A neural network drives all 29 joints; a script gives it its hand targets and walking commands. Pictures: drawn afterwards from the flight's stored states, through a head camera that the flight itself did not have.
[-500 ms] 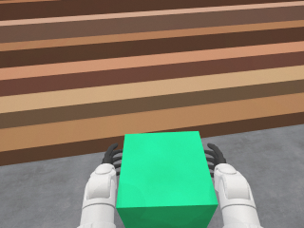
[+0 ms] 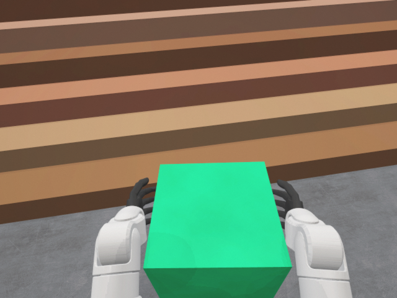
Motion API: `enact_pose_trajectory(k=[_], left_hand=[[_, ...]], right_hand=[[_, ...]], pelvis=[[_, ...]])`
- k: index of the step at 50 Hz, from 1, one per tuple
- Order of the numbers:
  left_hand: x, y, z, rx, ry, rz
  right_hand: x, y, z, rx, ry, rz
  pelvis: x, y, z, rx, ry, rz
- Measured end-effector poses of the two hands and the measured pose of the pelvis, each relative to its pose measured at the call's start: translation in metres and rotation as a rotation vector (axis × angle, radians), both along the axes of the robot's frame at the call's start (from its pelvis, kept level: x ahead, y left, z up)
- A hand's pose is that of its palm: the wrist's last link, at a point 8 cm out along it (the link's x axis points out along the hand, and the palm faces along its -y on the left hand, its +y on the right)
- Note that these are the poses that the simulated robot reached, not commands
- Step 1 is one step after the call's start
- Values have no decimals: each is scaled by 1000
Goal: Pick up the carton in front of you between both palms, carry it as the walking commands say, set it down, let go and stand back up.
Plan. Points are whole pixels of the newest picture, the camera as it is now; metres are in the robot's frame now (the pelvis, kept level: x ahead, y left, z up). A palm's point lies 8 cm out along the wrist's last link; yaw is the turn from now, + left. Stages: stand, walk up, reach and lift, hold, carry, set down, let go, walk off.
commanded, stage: carry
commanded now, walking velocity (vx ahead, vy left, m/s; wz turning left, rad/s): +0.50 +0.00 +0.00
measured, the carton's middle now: (213, 239) +0.27 +0.00 +0.02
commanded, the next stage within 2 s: none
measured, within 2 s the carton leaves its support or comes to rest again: neither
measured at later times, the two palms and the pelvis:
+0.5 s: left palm (160, 133) +0.56 +0.14 +0.08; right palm (266, 132) +0.56 -0.16 +0.08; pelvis +0.29 -0.01 -0.01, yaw +2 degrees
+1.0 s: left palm (163, 55) +0.95 +0.17 +0.17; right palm (241, 53) +0.96 -0.14 +0.17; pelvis +0.61 +0.00 -0.01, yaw +1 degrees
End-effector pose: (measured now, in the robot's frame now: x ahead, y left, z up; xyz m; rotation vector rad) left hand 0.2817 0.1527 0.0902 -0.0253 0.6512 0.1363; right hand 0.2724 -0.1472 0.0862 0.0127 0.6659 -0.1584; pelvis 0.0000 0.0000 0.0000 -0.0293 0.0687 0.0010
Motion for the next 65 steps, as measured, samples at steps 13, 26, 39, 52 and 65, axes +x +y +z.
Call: enact_pose_trajectory(k=[13,26,39,52,65], left_hand=[[112,23,0,-31,54,59],[294,-11,-14,-11,19,31],[444,-1,40,-35,-46,170],[715,16,79,41,-95,-10],[928,22,65,-38,77,-5]], right_hand=[[123,22,2,33,54,11],[301,-12,-13,46,19,-12],[485,0,36,79,-40,91],[723,15,83,-56,-95,50],[917,22,68,1,76,-37]], pelvis=[[130,19,3,29,28,-19],[307,-11,-19,-1,-21,45],[456,-30,18,57,9,68],[638,10,-19,32,-25,8],[785,32,6,7,35,10]])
